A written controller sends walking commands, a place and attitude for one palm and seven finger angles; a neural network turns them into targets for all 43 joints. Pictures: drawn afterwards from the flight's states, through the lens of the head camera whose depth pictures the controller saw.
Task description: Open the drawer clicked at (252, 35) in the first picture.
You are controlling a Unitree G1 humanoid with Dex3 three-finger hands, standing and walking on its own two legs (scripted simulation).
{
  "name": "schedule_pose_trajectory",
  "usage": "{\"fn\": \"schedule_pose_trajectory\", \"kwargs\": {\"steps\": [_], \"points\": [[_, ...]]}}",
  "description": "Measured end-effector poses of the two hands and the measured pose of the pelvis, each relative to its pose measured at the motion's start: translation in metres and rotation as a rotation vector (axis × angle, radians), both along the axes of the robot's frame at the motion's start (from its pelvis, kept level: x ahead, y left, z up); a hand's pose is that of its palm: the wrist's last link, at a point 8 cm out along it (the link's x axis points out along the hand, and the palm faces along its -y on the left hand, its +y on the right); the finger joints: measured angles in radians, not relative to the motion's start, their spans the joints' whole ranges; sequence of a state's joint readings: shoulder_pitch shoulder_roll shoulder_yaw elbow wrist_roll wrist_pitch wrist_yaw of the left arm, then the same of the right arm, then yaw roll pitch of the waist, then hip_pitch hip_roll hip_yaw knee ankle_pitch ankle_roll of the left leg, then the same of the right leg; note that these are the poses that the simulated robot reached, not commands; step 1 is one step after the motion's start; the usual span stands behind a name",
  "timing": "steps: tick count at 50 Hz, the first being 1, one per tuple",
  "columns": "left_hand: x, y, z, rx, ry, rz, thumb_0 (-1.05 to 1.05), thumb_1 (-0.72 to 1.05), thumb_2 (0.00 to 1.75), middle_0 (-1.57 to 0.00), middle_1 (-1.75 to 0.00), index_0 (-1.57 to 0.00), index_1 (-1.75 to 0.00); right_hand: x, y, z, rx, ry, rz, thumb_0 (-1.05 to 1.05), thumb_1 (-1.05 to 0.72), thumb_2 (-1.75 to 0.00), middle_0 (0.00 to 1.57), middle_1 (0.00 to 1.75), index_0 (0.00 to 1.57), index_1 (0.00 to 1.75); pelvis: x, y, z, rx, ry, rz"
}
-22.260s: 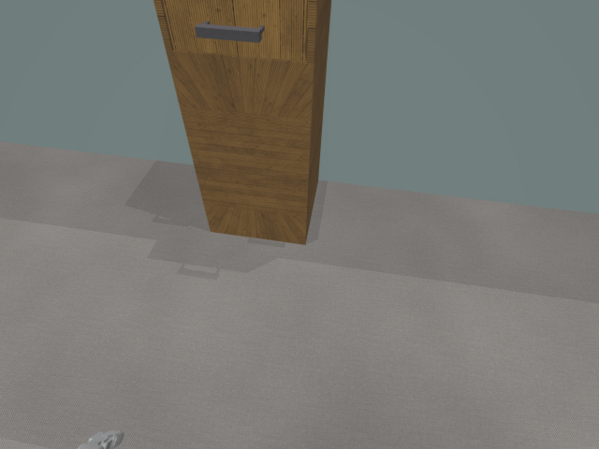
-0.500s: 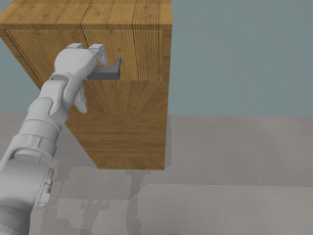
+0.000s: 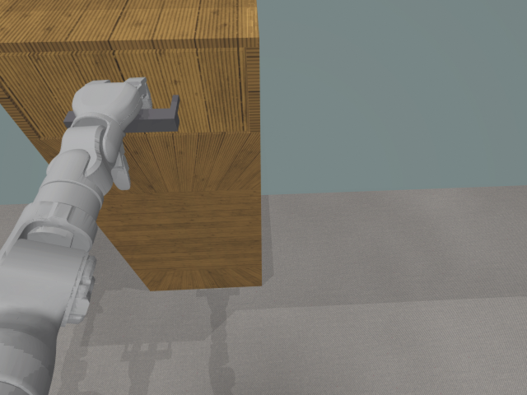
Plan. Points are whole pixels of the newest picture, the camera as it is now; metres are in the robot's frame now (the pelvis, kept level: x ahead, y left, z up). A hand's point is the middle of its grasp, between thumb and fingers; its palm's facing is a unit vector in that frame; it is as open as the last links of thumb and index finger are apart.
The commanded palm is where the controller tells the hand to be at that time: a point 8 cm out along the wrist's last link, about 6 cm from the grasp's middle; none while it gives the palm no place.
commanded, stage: lower the fingers behind the handle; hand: left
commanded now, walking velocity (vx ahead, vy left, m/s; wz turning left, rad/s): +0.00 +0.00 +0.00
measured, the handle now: (126, 111) +0.54 +0.20 +0.13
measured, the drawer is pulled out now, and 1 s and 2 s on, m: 0.00 0.00 0.00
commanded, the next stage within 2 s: close the thumb around the handle in 0.32 s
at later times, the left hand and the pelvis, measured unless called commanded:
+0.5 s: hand (119, 138) +0.50 +0.21 +0.11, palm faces -0.03 -0.02 -1.00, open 13.5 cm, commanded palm +0.49 +0.22 +0.16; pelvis +0.01 +0.01 +0.00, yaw +1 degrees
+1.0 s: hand (120, 138) +0.50 +0.21 +0.11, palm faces -0.02 -0.03 -1.00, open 6.2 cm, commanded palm +0.48 +0.22 +0.16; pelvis +0.02 +0.01 +0.00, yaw +0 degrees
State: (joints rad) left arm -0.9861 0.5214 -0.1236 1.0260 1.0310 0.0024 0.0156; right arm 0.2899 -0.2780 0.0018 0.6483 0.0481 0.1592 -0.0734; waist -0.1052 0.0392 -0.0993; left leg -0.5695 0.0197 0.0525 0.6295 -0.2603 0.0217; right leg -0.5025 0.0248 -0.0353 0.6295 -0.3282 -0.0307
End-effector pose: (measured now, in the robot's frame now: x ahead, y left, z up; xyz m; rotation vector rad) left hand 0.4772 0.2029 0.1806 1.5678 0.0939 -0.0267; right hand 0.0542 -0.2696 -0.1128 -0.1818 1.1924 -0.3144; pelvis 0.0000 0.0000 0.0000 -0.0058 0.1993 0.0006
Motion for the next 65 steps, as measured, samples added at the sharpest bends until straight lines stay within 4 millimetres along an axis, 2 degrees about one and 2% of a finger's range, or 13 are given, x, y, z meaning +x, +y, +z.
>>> {"fn": "schedule_pose_trajectory", "kwargs": {"steps": [3,8,13,17,24,29,37,51,65], "points": [[-0.001,0.009,-0.015,0.002,0.028,0.004,0.0,-0.49,0.3,-0.32,-1.2,-0.3,-1.23,-0.017,-0.007,-0.001,-0.02,0.038,-0.019,0.0,-0.9,-0.9,0.2,0.3,0.21,0.3,-0.001,-0.001,-0.001,-0.002,0.011,-0.001],[0.0,0.012,-0.014,-0.011,-0.016,-0.049,0.0,-0.49,0.3,-0.32,-1.2,-0.31,-1.21,-0.04,-0.01,-0.003,-0.033,0.116,-0.04,0.0,-0.9,-0.9,0.2,0.3,0.2,0.3,0.001,0.0,-0.003,-0.006,0.028,0.004],[0.003,0.014,-0.015,-0.007,-0.038,-0.047,0.0,-0.49,0.3,-0.35,-1.22,-0.35,-1.22,-0.049,-0.003,-0.007,-0.009,0.161,-0.045,0.01,-0.9,-0.9,0.2,0.3,0.2,0.3,0.006,0.002,-0.003,-0.01,0.038,0.009],[0.003,0.013,-0.015,-0.01,-0.048,-0.041,0.0,-0.49,0.3,-0.36,-1.22,-0.36,-1.23,-0.043,0.005,-0.01,0.017,0.153,-0.04,0.01,-0.9,-0.9,0.2,0.3,0.2,0.3,0.009,0.004,-0.002,-0.01,0.039,0.01],[0.003,0.012,-0.015,-0.017,-0.045,-0.024,0.0,-0.48,0.3,-0.34,-1.21,-0.36,-1.23,-0.016,0.017,-0.011,0.046,0.088,-0.013,0.01,-0.9,-0.9,0.2,0.3,0.2,0.3,0.011,0.008,-0.001,-0.011,0.03,0.012],[0.002,0.012,-0.015,-0.022,-0.042,-0.021,0.0,-0.39,0.34,-0.34,-1.22,-0.36,-1.22,0.002,0.02,-0.009,0.048,0.039,0.003,0.0,-0.9,-0.9,0.2,0.3,0.21,0.3,0.012,0.01,-0.001,-0.01,0.027,0.008],[0.003,0.012,-0.015,-0.024,-0.053,-0.026,0.0,-0.05,0.49,-0.35,-1.25,-0.37,-1.25,0.015,0.018,-0.007,0.036,0.025,0.023,0.0,-0.9,-0.9,0.2,0.3,0.21,0.3,0.015,0.011,-0.001,-0.008,0.024,0.009],[0.002,0.012,-0.015,-0.032,-0.057,-0.017,0.0,0.66,0.79,-0.4,-1.32,-0.38,-1.32,0.014,0.015,-0.008,0.045,0.062,0.01,0.0,-0.9,-0.9,0.2,0.3,0.2,0.3,0.023,0.01,0.001,-0.006,0.016,0.006],[0.002,0.012,-0.015,-0.02,-0.034,-0.024,0.0,0.67,0.8,-0.41,-1.35,-0.41,-1.34,0.023,0.011,-0.008,0.049,0.046,-0.001,0.01,-0.9,-0.9,0.2,0.3,0.2,0.3,0.028,0.005,0.003,0.0,0.009,-0.004]]}}
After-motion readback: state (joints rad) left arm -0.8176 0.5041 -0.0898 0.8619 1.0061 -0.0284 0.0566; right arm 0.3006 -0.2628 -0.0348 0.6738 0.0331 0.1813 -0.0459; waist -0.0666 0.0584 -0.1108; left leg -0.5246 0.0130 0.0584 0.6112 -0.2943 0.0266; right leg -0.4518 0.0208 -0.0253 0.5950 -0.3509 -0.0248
